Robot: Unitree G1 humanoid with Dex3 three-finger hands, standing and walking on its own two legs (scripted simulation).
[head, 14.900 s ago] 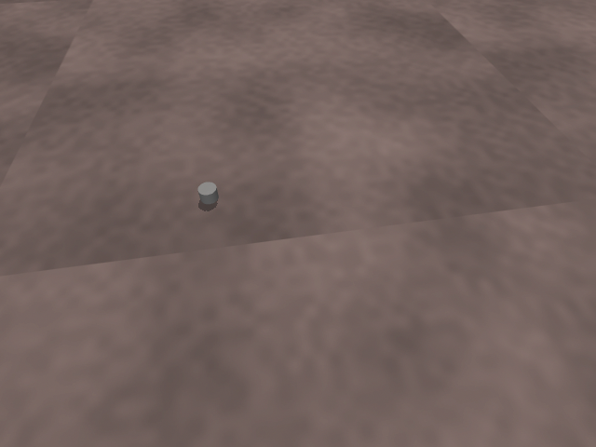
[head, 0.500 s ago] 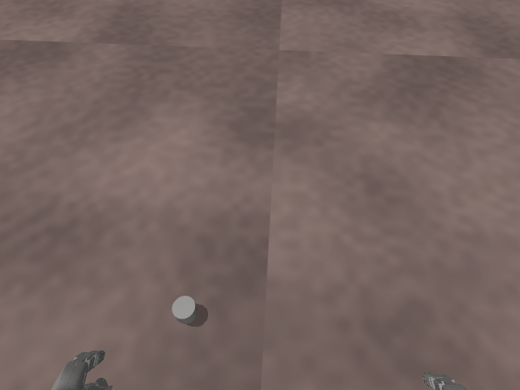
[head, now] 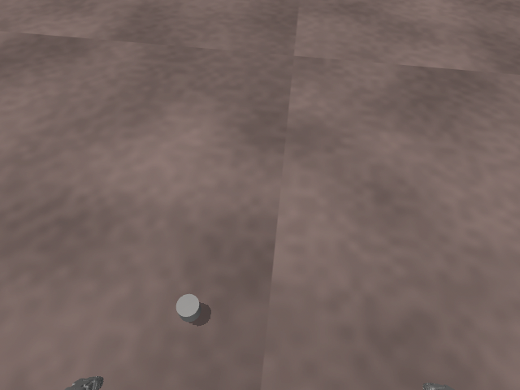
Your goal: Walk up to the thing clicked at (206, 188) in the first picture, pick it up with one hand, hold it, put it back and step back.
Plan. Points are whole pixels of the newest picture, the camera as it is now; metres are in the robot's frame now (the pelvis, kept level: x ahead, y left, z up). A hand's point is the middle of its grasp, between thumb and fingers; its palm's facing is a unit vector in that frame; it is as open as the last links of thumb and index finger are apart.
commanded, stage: walk up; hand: left
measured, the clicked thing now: (188, 307) +0.47 +0.26 -0.75
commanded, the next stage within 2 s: stand in 0.04 s
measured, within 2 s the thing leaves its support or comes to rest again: neither
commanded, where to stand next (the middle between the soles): +0.08 +0.02 m, yaw +1 degrees
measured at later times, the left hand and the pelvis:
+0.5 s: hand out of the picture +0.08 +0.24 -0.15, palm faces -0.03 -0.94 -0.35, open 7.3 cm; pelvis +0.00 -0.01 +0.01, yaw -1 degrees
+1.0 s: hand out of the picture +0.08 +0.24 -0.15, palm faces -0.06 -0.94 -0.34, open 7.3 cm; pelvis -0.01 -0.01 +0.01, yaw -2 degrees
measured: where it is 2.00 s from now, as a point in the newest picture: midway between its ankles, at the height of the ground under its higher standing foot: outside the picture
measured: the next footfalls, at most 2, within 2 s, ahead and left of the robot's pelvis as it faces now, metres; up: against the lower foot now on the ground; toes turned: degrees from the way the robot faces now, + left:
none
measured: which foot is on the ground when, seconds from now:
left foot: down 0.00-1.00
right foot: down 0.00-1.00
